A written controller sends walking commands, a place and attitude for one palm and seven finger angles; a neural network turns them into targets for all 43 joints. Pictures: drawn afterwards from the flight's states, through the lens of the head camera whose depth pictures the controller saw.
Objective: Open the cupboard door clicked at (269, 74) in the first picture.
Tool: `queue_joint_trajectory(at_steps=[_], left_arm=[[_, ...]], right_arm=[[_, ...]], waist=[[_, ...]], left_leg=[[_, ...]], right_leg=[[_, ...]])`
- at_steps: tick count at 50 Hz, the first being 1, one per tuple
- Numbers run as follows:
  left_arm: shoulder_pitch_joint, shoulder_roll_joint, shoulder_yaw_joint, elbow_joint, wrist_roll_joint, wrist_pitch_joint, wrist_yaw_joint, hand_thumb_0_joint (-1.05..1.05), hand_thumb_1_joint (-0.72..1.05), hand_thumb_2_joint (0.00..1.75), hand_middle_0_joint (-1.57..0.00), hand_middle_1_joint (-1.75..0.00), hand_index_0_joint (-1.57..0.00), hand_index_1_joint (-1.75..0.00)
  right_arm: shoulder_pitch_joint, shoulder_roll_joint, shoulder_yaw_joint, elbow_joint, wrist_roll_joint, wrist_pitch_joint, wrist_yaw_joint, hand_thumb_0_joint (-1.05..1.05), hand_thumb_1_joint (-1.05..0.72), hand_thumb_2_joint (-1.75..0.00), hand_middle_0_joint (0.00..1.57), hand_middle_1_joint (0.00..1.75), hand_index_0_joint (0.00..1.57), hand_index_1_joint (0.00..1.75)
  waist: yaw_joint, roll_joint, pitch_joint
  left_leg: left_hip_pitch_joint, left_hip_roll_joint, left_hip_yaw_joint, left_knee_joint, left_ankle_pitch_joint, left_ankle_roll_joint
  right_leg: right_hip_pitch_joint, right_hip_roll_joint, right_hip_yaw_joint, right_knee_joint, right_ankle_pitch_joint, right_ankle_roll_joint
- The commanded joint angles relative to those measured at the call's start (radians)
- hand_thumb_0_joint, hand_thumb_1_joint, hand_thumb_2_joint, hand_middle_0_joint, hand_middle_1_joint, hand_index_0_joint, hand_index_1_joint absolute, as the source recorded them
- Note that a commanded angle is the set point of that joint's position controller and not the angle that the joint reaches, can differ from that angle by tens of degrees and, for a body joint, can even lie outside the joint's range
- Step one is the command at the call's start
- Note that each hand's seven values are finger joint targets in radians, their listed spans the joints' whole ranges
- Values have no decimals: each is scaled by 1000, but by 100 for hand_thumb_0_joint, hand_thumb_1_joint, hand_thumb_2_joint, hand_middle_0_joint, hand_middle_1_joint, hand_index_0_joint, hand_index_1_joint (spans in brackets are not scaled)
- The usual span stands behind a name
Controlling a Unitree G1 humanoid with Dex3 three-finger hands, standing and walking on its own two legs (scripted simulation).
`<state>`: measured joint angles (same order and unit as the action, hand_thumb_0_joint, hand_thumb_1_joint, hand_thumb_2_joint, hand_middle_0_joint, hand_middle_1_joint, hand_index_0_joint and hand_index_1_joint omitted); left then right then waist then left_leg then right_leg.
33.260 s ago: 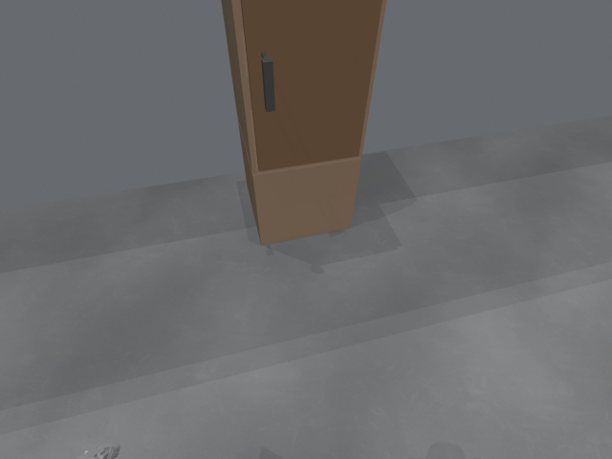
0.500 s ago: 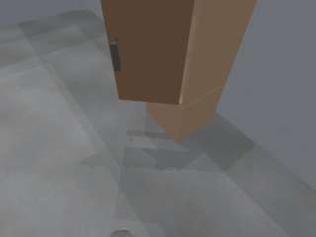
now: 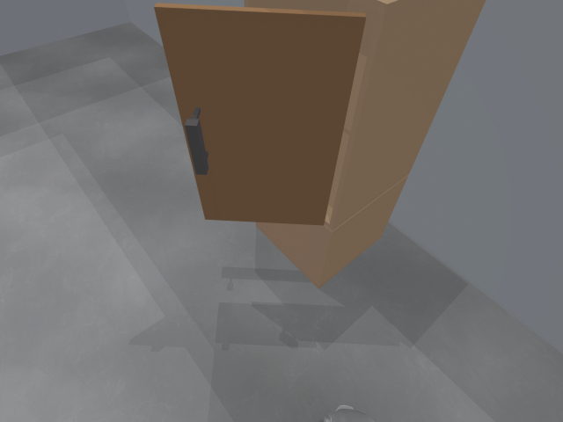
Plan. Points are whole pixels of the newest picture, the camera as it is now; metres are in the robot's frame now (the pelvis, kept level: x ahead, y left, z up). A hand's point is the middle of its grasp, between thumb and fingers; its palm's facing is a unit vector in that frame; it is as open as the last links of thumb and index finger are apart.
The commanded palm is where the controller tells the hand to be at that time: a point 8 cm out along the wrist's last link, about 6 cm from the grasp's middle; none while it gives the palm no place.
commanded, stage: come to a stop and stand still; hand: left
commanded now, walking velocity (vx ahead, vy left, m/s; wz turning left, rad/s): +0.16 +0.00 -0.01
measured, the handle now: (199, 141) +0.67 +0.21 -0.02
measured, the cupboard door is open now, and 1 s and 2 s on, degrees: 47 47 47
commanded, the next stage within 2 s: look again from close up in 1.02 s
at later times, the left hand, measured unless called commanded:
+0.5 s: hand out of the picture +0.14 +0.20 -0.19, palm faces +0.08 -0.97 -0.21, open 7.3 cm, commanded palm none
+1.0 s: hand out of the picture +0.10 +0.15 -0.18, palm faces -0.01 -0.98 -0.22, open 7.4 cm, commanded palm none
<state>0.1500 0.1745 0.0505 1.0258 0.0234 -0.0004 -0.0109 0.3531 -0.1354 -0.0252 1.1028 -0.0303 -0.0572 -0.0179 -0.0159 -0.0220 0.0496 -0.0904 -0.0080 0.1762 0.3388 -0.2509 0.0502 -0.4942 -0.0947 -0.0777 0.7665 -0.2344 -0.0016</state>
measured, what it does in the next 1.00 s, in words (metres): steps on the spot: right foot, then left foot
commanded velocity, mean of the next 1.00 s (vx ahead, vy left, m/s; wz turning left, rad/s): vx -0.08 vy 0.00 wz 0.00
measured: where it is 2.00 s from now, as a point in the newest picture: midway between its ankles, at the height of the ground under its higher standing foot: outside the picture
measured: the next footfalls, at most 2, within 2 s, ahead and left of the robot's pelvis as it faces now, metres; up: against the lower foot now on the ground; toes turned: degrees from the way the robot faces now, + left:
right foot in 0.10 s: +0.14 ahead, -0.13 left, +0.00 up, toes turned -7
left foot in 0.40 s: +0.16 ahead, +0.10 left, +0.00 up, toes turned +2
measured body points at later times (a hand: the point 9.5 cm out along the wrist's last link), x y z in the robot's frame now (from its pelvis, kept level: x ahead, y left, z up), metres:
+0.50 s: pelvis +0.08 +0.00 -0.01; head +0.11 +0.02 +0.43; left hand +0.13 +0.25 -0.17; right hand +0.14 -0.24 -0.16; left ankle +0.12 +0.10 -0.74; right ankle +0.08 -0.12 -0.72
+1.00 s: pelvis +0.07 -0.03 -0.02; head +0.07 -0.04 +0.43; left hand +0.10 +0.20 -0.16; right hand +0.10 -0.26 -0.17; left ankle +0.12 +0.10 -0.74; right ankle +0.03 -0.14 -0.74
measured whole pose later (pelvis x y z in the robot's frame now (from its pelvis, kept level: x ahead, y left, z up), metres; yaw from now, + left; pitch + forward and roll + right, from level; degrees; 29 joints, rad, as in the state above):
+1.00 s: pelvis +0.07 -0.03 -0.02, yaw -1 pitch -1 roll +0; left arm 0.30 0.17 -0.01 0.99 0.02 0.00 0.03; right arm 0.28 -0.18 -0.01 0.98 -0.02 0.02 0.00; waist -0.02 0.02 0.02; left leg -0.33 0.05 0.03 0.58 -0.23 -0.02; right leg -0.19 0.02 -0.02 0.58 -0.38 -0.02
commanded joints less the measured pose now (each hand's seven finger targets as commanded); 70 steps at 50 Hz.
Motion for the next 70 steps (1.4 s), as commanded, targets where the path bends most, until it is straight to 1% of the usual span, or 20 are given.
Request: queue_joint_trajectory(at_steps=[1, 3, 4, 5, 6, 8, 10, 18, 20, 21, 24, 30, 33, 35, 36, 37, 39, 43, 46, 70], left_arm=[[-15, 30, 2, -67, 3, -21, -3, 0, 90, 90, -20, -30, -20, -30], [86, 61, 12, -34, 3, -31, 1, 0, 90, 90, -20, -30, -20, -30], [184, 118, 25, -2, 3, -42, 8, 0, 90, 90, -20, -30, -20, -30], [282, 196, 41, 32, 0, -47, 15, 0, 90, 90, -20, -30, -20, -30], [325, 224, 39, 32, -10, -46, 22, 0, 90, 90, -20, -30, -20, -30], [160, 142, 17, -2, -10, -46, 43, 0, 90, 90, -20, -30, -20, -30], [79, 121, 11, -28, -7, -40, 50, 0, 90, 90, -20, -30, -20, -30], [21, 153, 36, -48, -8, 8, 52, 0, 90, 90, -20, -30, -20, -30], [61, 82, 23, -72, -16, 27, 47, 0, 90, 90, -20, -30, -20, -30], [59, 74, 18, -76, -15, 36, 49, 0, 90, 90, -20, -30, -20, -30], [75, 87, 23, -60, -8, 45, 41, 0, 90, 90, -20, -30, -20, -30], [99, 83, 2, -55, -11, 34, 32, 0, 90, 90, -20, -30, -20, -30], [178, 93, 2, -30, -8, 22, 32, 0, 90, 90, -20, -30, -20, -30], [246, 119, -18, -52, 15, 0, 76, 0, 90, 90, -20, -30, -20, -30], [150, 178, -29, -89, 10, -19, 70, 0, 90, 90, -20, -30, -20, -30], [106, 175, -18, -97, 7, -33, 67, 0, 90, 90, -20, -30, -20, -30], [118, 163, -20, -108, 1, -40, 66, 0, 90, 90, -20, -30, -20, -30], [149, 151, -23, -109, -2, -23, 58, 0, 90, 90, -20, -30, -20, -30], [175, 147, -27, -94, -4, -22, 53, 0, 90, 90, -20, -30, -20, -30], [176, 146, -25, -10, -7, -20, 47, 0, 90, 90, -20, -30, -20, -30]], right_arm=[[85, -134, -20, -5, -2, -3, -10, 0, -90, -90, 20, 30, 20, 30], [75, -120, -15, 0, 5, 1, -9, 0, -90, -90, 20, 30, 20, 30], [69, -98, -13, -5, 13, -1, -5, 0, -90, -90, 20, 30, 20, 30], [92, -75, -12, -22, 18, -1, 1, 0, -90, -90, 20, 30, 20, 30], [56, -78, -10, -42, 22, 7, -3, 0, -90, -90, 20, 30, 20, 30], [15, -64, -10, -36, 26, 34, -15, 0, -90, -90, 20, 30, 20, 30], [33, -30, -3, -13, 31, 61, -15, 0, -90, -90, 20, 30, 20, 30], [40, -74, -32, -47, 16, 95, -2, 0, -90, -90, 20, 30, 20, 30], [-5, -178, -44, -93, 3, 81, -6, 0, -90, -90, 20, 30, 20, 30], [-40, -211, -49, -117, -4, 82, -11, 0, -90, -90, 20, 30, 20, 30], [-129, -192, -36, -142, -6, 67, -31, 0, -90, -90, 20, 30, 20, 30], [-118, -231, -50, -131, 4, 65, -25, 0, -90, -90, 20, 30, 20, 30], [-144, -222, -49, -125, 16, 67, -20, 0, -90, -90, 20, 30, 20, 30], [-208, -205, -46, -212, 33, 51, -12, 0, -90, -90, 20, 30, 20, 30], [-161, -119, -31, -233, 28, 66, 12, 0, -90, -90, 20, 30, 20, 30], [-143, -126, -25, -230, 13, 78, 22, 0, -90, -90, 20, 30, 20, 30], [-138, -131, -25, -231, 13, 65, 18, 0, -90, -90, 20, 30, 20, 30], [-106, -155, -15, -213, 12, 50, 12, 0, -90, -90, 20, 30, 20, 30], [-106, -152, -9, -206, 12, 51, 8, 0, -90, -90, 20, 30, 20, 30], [-82, -158, 8, -63, 18, 31, -8, 0, -90, -90, 20, 30, 20, 30]], waist=[[2, 115, 21], [51, 65, -17], [90, -16, -74], [106, -172, -117], [127, -180, -124], [59, -152, -75], [18, -97, -92], [-12, -79, -63], [18, 188, -55], [10, 223, -42], [28, 216, -55], [-5, 173, -154], [26, 126, -134], [45, -44, -58], [-15, -105, -69], [-25, -143, -109], [-28, -55, -60], [-8, 71, 11], [5, -19, 51], [18, 28, -11]], left_leg=[[-36, 267, -151, -55, 324, 93], [-104, 206, -112, 80, 274, 40], [-238, 144, -66, 232, 161, -1], [-421, 32, 10, 421, -111, -50], [-451, 12, -37, 639, -421, -67], [-389, 81, -174, 665, -340, -72], [-283, 77, -161, 561, -279, -87], [-97, 48, -112, 165, 76, -88], [-148, 291, -372, 20, 391, 43], [-245, 356, -439, -60, 314, 112], [-199, 326, -382, -38, 376, 143], [-18, 307, -324, 12, 438, 126], [-90, 232, -272, 76, 320, 54], [-102, 141, -137, 288, 177, -49], [-161, 51, -116, 308, -91, -58], [-179, 43, -118, 318, -82, -55], [-168, 43, -136, 266, -6, -37], [-162, 101, -207, 160, 58, -15], [-216, 88, -199, 150, -16, -19], [-123, 117, -192, 114, 168, -18]], right_leg=[[122, 34, -35, -138, 7, -12], [332, 49, -36, -265, 99, -26], [531, -46, 87, -281, 192, -67], [688, -245, 312, -341, 287, -169], [650, -373, 426, -432, 450, -273], [452, -313, 309, -433, 646, -253], [355, -250, 170, -409, 771, -215], [201, -174, 97, -310, 360, -113], [142, 1, -14, -154, -55, -5], [185, 60, -8, -3, -274, -1], [109, 64, 106, 238, -308, -8], [172, 69, 51, -43, -250, 10], [316, 67, 59, -345, -10, -1], [226, -49, 228, -447, 367, -5], [180, -99, 272, -461, 62, -51], [215, -79, 261, -442, 12, -88], [203, -60, 223, -376, 129, -96], [142, 24, 151, -335, -88, -52], [145, 16, 177, -382, -173, -56], [258, 13, 156, -356, 88, -40]])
